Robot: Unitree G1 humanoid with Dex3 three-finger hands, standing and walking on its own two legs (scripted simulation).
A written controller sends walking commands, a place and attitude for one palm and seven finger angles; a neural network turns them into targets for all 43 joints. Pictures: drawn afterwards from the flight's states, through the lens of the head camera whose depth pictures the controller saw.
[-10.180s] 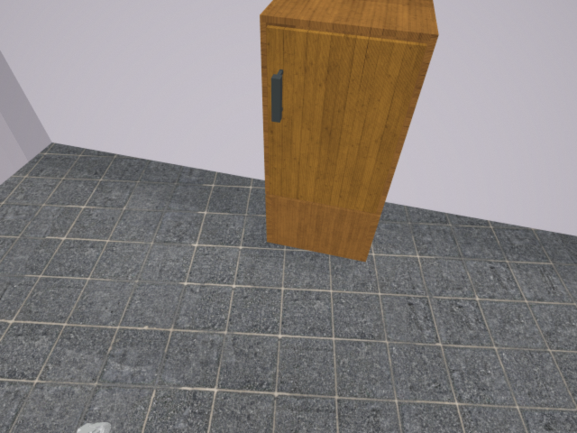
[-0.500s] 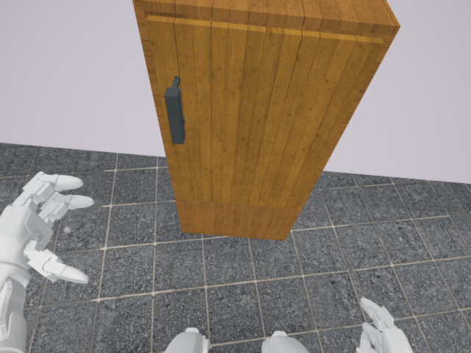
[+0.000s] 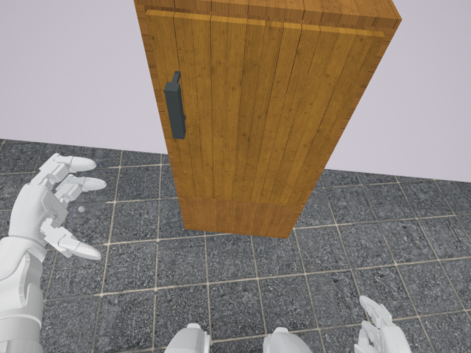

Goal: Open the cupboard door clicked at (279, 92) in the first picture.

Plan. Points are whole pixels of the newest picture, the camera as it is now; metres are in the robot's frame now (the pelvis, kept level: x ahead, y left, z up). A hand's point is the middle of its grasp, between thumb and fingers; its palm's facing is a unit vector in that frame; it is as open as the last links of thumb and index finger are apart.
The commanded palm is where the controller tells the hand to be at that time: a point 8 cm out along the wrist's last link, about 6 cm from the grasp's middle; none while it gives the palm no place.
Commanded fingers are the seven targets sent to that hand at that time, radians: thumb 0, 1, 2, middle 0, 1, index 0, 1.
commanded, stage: move the hooked fingers beside the handle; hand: left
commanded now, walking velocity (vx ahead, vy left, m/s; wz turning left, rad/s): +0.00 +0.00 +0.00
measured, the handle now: (178, 105) +0.58 +0.15 +0.05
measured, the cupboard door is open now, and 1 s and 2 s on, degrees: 0 0 0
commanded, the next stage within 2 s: none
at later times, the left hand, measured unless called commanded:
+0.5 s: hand (105, 174) +0.39 +0.25 +0.06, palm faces -0.03 -1.00 -0.01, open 14.0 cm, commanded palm +0.37 +0.30 +0.06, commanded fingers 0.00 -0.50 0.30 -0.30 -1.20 -0.30 -1.20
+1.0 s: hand (126, 143) +0.46 +0.23 +0.05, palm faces -0.03 -1.00 +0.00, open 14.0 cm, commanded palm +0.45 +0.28 +0.05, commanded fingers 0.00 -0.50 0.30 -0.30 -1.20 -0.30 -1.20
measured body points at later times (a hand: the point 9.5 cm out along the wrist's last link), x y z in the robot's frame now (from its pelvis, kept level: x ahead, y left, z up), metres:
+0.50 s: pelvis +0.00 +0.00 +0.00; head +0.09 +0.02 +0.44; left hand +0.38 +0.30 +0.06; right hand +0.10 -0.27 -0.10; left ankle +0.02 +0.10 -0.67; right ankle +0.03 -0.12 -0.67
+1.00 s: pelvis +0.00 +0.01 -0.01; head +0.12 +0.03 +0.42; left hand +0.46 +0.29 +0.05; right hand +0.05 -0.26 -0.11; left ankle +0.02 +0.10 -0.67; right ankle +0.03 -0.12 -0.67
